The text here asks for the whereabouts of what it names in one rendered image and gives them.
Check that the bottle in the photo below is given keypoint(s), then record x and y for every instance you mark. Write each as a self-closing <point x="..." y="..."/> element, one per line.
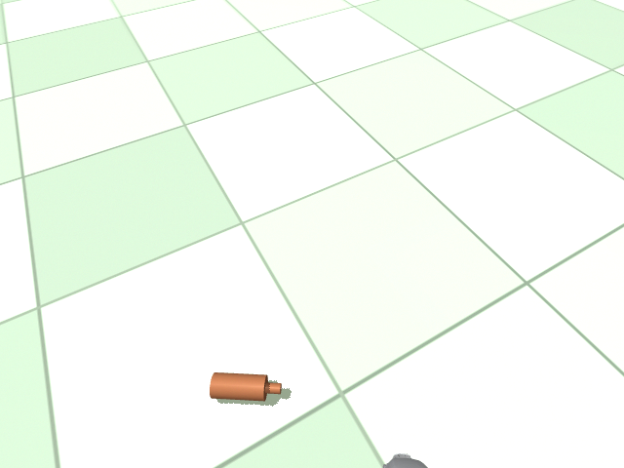
<point x="242" y="386"/>

